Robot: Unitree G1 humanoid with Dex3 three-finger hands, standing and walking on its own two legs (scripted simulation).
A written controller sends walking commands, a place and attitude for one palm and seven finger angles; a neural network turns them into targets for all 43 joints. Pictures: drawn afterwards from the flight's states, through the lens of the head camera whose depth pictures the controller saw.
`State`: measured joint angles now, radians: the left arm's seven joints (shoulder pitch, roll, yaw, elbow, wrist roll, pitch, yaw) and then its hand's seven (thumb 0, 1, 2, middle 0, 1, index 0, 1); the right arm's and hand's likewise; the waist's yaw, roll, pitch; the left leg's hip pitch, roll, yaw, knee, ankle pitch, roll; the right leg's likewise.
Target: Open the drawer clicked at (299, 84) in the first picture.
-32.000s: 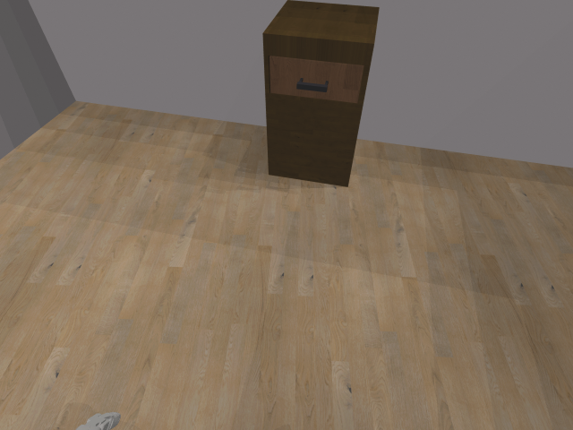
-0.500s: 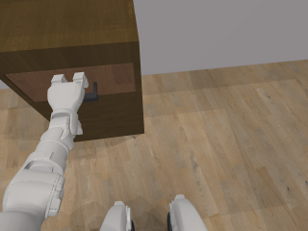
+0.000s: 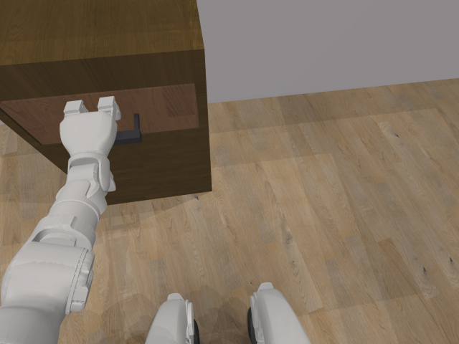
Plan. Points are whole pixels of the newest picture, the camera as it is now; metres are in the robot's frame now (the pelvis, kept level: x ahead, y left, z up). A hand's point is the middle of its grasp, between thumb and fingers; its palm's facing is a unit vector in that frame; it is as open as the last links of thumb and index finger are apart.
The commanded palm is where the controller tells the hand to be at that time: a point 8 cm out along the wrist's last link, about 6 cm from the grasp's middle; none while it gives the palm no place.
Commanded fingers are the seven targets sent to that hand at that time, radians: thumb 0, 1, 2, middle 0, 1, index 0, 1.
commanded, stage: re-aim the fingers above the handle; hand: left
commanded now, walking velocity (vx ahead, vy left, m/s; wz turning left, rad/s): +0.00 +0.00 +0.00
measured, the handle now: (112, 130) +0.56 +0.23 -0.10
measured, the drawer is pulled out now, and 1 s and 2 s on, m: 0.00 0.00 0.00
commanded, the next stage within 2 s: lower the fingers behind the handle in 1.06 s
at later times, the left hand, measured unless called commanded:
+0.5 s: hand (96, 147) +0.49 +0.23 -0.04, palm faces -0.01 +0.01 -1.00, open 13.8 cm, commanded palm +0.47 +0.21 +0.01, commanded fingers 0.00 -0.50 0.30 -0.30 -1.20 -0.30 -1.20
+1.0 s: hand (94, 152) +0.48 +0.24 -0.05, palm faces -0.03 +0.04 -1.00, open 13.8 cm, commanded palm +0.47 +0.22 +0.01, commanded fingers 0.00 -0.50 0.30 -0.30 -1.20 -0.30 -1.20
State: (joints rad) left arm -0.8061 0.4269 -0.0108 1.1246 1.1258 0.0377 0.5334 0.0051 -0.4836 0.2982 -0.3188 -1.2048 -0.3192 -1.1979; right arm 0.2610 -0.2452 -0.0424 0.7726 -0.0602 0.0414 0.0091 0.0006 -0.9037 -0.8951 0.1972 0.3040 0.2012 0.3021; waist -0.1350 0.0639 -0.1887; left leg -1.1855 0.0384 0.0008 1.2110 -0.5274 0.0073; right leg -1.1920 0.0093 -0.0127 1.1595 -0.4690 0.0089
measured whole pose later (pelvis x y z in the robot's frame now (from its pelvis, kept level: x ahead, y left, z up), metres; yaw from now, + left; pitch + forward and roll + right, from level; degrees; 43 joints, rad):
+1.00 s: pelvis +0.00 +0.00 -0.01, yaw +0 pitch +31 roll -2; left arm -0.78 0.48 0.04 1.07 1.14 0.00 0.54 0.01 -0.48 0.30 -0.32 -1.20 -0.32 -1.20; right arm 0.26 -0.26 -0.06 0.77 -0.06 0.04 0.01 0.00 -0.90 -0.90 0.20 0.30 0.20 0.30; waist -0.12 0.06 -0.17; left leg -1.25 0.04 0.00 1.26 -0.55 0.00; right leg -1.26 0.01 -0.01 1.22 -0.49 0.00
